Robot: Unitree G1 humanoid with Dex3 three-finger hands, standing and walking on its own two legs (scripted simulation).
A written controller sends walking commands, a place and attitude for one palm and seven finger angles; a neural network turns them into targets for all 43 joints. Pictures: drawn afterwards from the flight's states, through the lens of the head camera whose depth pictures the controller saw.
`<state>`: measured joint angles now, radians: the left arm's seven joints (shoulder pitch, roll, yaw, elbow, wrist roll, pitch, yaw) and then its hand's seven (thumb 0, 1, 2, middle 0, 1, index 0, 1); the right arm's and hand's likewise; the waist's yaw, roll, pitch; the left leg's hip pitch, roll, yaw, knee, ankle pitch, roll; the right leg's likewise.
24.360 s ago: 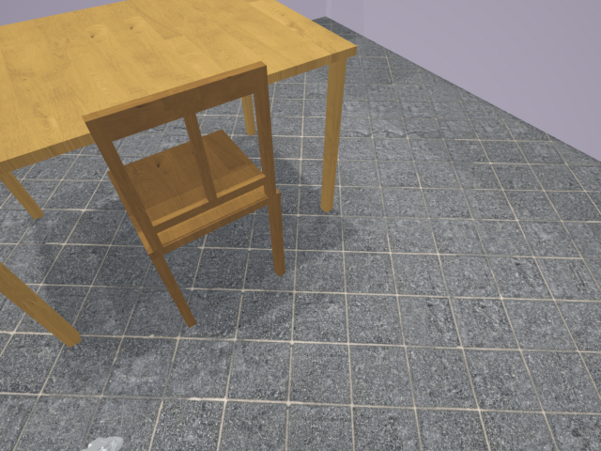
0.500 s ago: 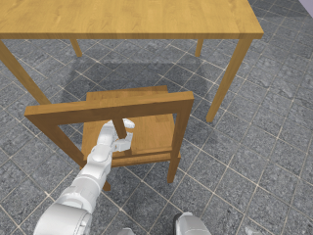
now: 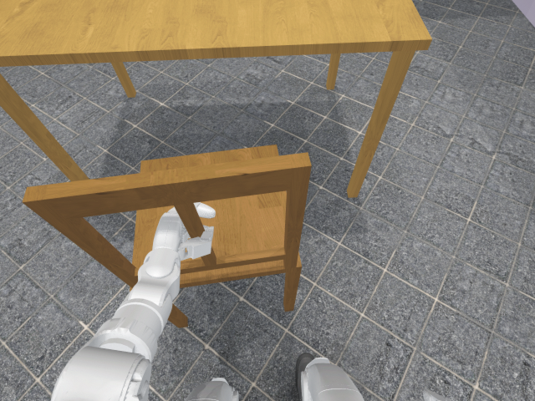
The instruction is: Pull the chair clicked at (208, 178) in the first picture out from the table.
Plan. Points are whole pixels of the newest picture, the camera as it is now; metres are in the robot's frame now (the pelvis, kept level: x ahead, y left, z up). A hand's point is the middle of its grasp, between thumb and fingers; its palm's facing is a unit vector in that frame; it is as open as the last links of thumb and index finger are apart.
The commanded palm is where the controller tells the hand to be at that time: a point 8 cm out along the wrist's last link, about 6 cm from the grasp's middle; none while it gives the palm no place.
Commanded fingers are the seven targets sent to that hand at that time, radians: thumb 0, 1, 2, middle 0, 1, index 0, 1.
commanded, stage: step backward, pulling the chair out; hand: left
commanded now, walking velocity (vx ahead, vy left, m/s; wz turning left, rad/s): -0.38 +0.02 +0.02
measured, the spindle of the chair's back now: (198, 235) +0.40 +0.13 -0.08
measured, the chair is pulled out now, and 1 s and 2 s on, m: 0.33 0.39 0.48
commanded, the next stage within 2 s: none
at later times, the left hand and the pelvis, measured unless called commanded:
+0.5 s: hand (198, 262) +0.33 +0.12 -0.05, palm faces -0.08 -0.98 -0.18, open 5.6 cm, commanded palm +0.33 +0.17 -0.05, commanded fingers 0.00 0.90 0.90 -0.50 -1.45 -0.50 -1.45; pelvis -0.04 +0.01 +0.00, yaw -1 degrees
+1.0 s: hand (196, 276) +0.30 +0.12 -0.05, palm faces -0.07 -0.98 -0.19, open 5.6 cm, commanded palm +0.31 +0.17 -0.04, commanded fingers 0.00 0.90 0.90 -0.50 -1.45 -0.50 -1.45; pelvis -0.06 +0.01 +0.00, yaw -1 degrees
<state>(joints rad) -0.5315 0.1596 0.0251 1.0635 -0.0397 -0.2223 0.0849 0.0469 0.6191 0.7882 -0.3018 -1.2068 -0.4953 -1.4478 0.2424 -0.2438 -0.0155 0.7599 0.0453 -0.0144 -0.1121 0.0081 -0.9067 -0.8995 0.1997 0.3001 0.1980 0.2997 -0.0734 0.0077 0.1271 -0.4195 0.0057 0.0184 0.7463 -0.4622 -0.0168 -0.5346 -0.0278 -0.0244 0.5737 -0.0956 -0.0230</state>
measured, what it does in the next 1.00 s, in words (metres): lifts its right foot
